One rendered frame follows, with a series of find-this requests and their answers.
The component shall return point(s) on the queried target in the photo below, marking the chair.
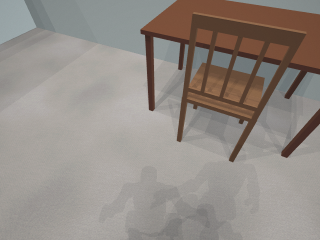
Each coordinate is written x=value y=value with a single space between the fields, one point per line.
x=227 y=91

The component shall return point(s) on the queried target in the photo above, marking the table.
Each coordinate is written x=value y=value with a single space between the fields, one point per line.
x=174 y=24

